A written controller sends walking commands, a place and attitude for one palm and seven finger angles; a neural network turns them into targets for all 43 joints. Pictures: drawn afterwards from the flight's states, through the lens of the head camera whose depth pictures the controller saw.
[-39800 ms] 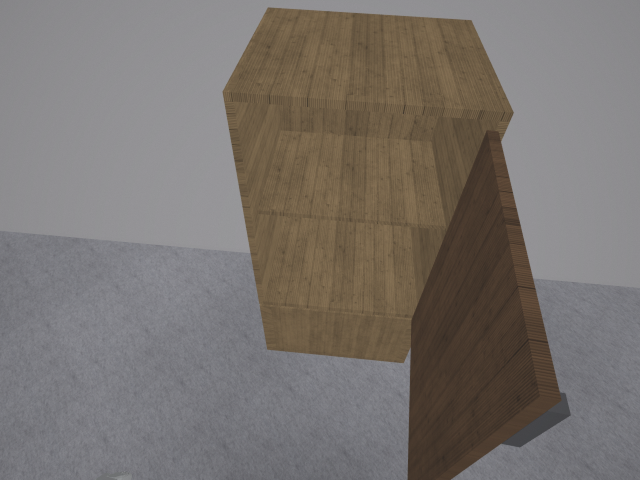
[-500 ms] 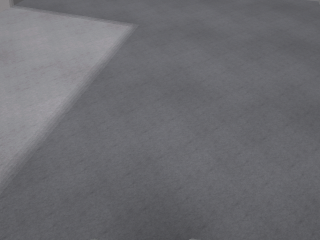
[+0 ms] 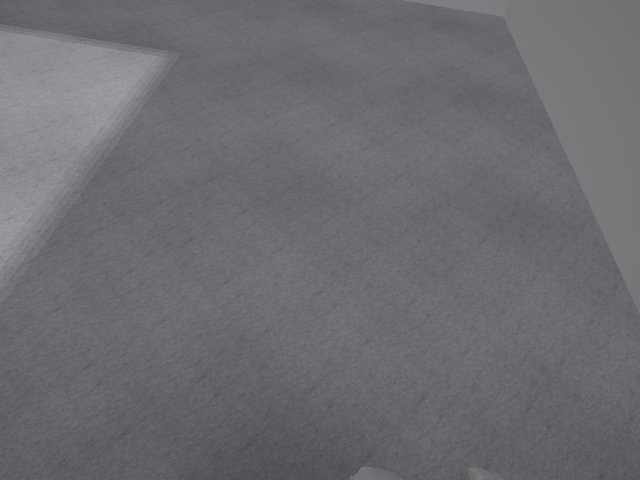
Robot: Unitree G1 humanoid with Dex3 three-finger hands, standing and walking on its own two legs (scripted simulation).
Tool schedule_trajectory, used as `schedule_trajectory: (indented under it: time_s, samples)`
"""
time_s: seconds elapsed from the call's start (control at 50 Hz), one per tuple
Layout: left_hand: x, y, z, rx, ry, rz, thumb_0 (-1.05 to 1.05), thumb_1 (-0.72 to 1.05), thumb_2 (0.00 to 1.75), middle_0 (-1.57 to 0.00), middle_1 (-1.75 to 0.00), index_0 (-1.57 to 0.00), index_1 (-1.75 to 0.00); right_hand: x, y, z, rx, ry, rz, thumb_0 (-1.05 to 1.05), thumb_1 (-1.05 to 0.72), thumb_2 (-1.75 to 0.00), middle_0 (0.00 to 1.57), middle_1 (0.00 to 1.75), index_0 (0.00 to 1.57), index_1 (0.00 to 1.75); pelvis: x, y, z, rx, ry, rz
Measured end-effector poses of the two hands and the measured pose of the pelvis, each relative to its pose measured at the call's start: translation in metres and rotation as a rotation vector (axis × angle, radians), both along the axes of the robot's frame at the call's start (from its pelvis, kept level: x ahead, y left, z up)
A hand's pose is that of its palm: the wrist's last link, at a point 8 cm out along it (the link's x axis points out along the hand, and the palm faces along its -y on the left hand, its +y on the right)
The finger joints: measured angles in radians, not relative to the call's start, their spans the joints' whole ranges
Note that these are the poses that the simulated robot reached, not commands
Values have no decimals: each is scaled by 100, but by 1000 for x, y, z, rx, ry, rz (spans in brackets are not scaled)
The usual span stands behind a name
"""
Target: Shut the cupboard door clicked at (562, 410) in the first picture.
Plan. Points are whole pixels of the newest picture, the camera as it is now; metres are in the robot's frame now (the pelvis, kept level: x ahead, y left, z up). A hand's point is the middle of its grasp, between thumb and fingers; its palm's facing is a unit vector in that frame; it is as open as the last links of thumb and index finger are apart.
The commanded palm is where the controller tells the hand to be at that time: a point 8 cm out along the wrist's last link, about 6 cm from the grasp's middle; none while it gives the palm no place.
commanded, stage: turn to face it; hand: left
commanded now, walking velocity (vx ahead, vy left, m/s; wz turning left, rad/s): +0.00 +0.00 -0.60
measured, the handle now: out of the picture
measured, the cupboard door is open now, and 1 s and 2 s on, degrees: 6 6 6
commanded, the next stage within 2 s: none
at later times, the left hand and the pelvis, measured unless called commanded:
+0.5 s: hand (227, 451) +0.17 +0.14 -0.16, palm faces -0.32 -0.92 -0.24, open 7.3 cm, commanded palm none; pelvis +0.02 -0.02 -0.01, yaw -19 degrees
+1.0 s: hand (256, 395) +0.26 +0.11 -0.16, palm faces -0.59 -0.78 -0.20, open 7.3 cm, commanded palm none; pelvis +0.04 +0.01 +0.00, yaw -38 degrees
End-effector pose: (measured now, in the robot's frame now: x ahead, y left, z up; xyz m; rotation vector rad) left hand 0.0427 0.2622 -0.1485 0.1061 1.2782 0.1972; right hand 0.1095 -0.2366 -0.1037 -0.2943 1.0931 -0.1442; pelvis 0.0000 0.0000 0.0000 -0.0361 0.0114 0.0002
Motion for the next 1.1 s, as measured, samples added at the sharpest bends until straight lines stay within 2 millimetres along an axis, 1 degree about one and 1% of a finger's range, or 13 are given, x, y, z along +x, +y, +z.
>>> schedule_trajectory:
  time_s: [0.08, 0.16, 0.26, 0.32, 0.38, 0.44, 0.58, 0.66, 0.72, 0.82, 0.92, 1.02, 1.1]
  samples:
    - [31, 8, 8, 8, -29, -73, 1, 91, 90, -20, -30, -20, -30, -21, -1, 2, 1, 30, -64, 1, -90, -90, 21, 30, 20, 30, 2, 4, 5, -15, -1, -59]
    - [63, 2, 12, 20, -41, -162, 1, 91, 90, -20, -30, -20, -30, -49, -10, -4, 13, 63, -152, 1, -90, -90, 21, 30, 20, 30, 4, 2, 4, -15, 0, -121]
    - [108, -27, 15, 40, -73, -292, 1, 91, 90, -20, -30, -20, -30, -93, -31, -24, 40, 124, -282, 1, -90, -90, 21, 30, 20, 30, 8, -9, -5, -1, -1, -200]
    - [131, -48, 13, 61, -127, -358, 1, 91, 90, -20, -30, -20, -30, -118, -47, -44, 58, 163, -350, 1, -90, -90, 21, 30, 20, 30, 12, -21, -18, 17, 2, -240]
    - [138, -64, 17, 66, -137, -394, 1, 91, 90, -20, -30, -20, -30, -132, -56, -48, 53, 202, -402, 1, -90, -90, 20, 30, 20, 30, 12, -22, -17, 8, -1, -265]
    - [138, -73, 19, 63, -112, -417, 0, 91, 90, -20, -30, -20, -30, -132, -58, -41, 53, 194, -426, 1, -91, -90, 20, 30, 20, 30, 14, -23, -11, 19, 2, -297]
    - [147, -76, 6, 14, -60, -477, 1, 91, 90, -21, -30, -21, -30, -113, -47, -24, 37, 111, -465, 1, -91, -90, 20, 30, 20, 30, 25, -13, -7, 25, 11, -373]
    - [162, -66, -11, -17, -39, -499, 1, 91, 90, -21, -30, -21, -30, -102, -31, -20, 6, 59, -494, 1, -91, -90, 20, 30, 20, 30, 37, 2, -15, 14, 15, -423]
    - [175, -62, -13, -23, -22, -528, 1, 91, 90, -21, -30, -21, -30, -105, -15, -12, -1, 53, -511, 1, -90, -90, 20, 30, 20, 30, 42, 9, -11, 10, 8, -475]
    - [201, -64, 1, -28, -31, -594, 1, 91, 90, -20, -30, -20, -30, -122, 5, -1, 11, 80, -574, 1, -90, -90, 21, 30, 20, 30, 48, 14, 2, -18, 11, -538]
    - [223, -80, 10, -15, -48, -669, 1, 91, 90, -20, -30, -20, -30, -149, 16, -5, 41, 106, -665, 1, -90, -90, 21, 30, 20, 30, 48, 13, 5, -18, 10, -608]
    - [239, -117, 16, 1, -78, -769, 1, 91, 90, -20, -30, -20, -30, -187, 19, -20, 85, 136, -769, 1, -90, -90, 21, 30, 20, 30, 42, 2, -1, -3, 2, -676]
    - [246, -154, 17, 18, -140, -849, 1, 91, 90, -20, -30, -20, -30, -222, 13, -45, 126, 153, -847, 1, -90, -90, 21, 30, 20, 30, 35, -15, -15, 27, -10, -726]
